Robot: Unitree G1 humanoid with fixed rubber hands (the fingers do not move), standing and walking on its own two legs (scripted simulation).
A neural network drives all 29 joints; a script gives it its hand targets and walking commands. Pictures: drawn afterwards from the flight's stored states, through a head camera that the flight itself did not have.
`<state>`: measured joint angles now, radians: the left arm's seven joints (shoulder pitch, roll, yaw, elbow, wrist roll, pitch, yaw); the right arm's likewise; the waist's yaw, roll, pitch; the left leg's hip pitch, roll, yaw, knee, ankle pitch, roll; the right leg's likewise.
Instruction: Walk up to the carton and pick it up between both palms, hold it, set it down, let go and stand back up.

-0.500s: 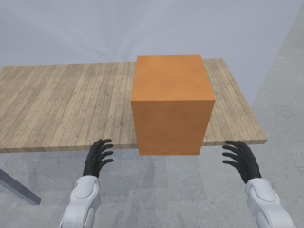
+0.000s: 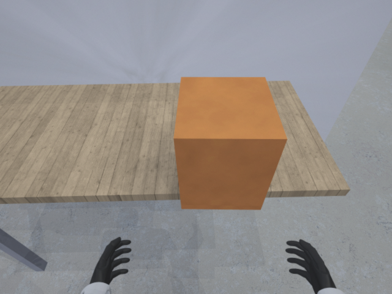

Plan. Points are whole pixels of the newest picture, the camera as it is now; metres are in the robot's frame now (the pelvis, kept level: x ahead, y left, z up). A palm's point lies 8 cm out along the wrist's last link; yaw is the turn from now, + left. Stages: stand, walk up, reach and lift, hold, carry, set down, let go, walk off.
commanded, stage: let go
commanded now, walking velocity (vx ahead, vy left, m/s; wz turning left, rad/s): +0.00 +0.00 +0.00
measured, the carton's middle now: (221, 145) +0.46 -0.04 +0.06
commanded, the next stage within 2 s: stand in 0.64 s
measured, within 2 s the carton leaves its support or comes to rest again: neither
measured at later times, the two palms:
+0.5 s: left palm out of the picture +0.15 +0.22 -0.08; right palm out of the picture +0.15 -0.24 -0.09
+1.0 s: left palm out of the picture +0.01 +0.23 -0.14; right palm out of the picture +0.00 -0.26 -0.14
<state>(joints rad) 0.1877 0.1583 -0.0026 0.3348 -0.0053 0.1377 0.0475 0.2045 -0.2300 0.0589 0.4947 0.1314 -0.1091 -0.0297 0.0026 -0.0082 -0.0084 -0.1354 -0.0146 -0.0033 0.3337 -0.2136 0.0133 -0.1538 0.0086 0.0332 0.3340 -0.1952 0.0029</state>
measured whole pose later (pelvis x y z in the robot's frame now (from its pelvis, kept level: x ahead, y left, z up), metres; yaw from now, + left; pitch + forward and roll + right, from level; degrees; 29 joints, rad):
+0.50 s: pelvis +0.00 -0.01 -0.01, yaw +1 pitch +2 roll +0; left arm 0.25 0.22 -0.02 0.40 0.00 0.15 0.03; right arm 0.15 -0.20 0.01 0.80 0.02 -0.26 0.00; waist 0.00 -0.03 0.00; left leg -0.23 -0.01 -0.02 0.47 -0.28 0.00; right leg -0.25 0.02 0.03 0.49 -0.27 -0.01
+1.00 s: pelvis -0.01 -0.01 -0.01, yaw +1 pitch +0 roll -1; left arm 0.45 0.22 0.02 0.78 0.04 -0.02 0.01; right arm 0.38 -0.22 -0.04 0.96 -0.05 0.00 0.01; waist 0.01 0.00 -0.08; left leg -0.25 0.01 -0.04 0.56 -0.32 -0.01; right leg -0.24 0.04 0.01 0.51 -0.28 -0.02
